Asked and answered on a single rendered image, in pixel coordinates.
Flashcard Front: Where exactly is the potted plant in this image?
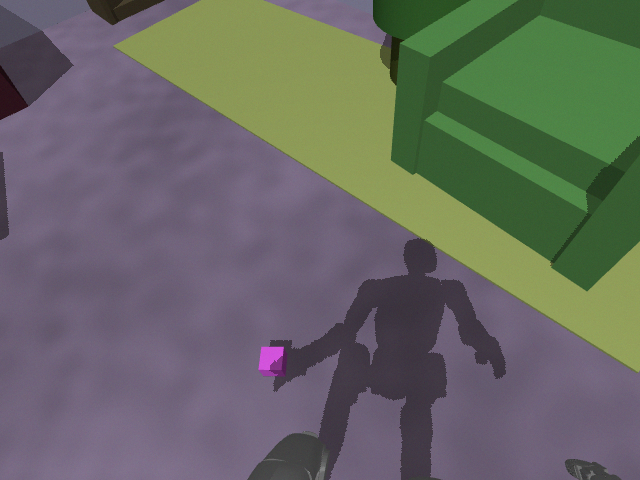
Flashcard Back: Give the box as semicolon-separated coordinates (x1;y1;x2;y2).
373;0;470;86

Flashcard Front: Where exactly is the armchair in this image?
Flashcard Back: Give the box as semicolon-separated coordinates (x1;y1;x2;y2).
391;0;640;291

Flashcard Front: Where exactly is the right robot hand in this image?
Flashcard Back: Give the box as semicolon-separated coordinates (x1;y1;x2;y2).
565;459;621;480

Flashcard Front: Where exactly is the bookshelf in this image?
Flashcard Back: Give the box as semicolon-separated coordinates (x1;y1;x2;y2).
86;0;165;25

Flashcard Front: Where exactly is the cube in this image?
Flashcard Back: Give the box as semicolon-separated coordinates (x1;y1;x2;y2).
258;347;287;377

